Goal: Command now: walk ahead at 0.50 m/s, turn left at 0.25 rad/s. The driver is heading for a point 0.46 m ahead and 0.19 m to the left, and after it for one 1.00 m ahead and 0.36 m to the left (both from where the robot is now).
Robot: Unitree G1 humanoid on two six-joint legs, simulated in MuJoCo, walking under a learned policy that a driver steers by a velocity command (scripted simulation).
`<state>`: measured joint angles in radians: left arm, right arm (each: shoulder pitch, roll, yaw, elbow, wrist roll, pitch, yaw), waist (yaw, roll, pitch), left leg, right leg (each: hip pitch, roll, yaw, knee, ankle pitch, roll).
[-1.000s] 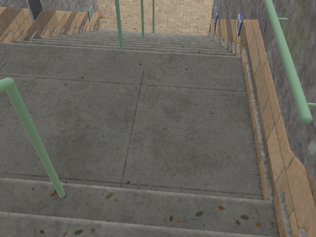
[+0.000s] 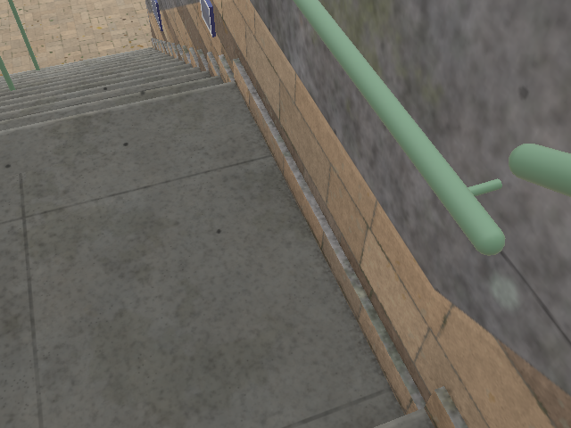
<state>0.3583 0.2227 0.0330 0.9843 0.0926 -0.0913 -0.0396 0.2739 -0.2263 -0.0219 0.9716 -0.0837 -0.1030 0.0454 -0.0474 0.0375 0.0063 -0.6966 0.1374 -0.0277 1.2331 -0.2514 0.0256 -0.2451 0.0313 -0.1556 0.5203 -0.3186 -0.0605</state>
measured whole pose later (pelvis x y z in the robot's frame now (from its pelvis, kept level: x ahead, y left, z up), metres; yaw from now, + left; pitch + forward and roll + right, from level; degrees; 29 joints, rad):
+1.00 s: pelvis +0.61 +0.18 -0.33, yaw +33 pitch +2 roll -2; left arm 0.41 0.20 0.04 1.03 0.00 -0.06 0.04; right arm 0.10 -0.24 -0.08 0.73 0.04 -0.02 -0.04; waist 0.04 0.04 -0.01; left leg -0.84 0.05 -0.07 1.09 -0.05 0.01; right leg -0.16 -0.01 -0.14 0.48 -0.35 -0.01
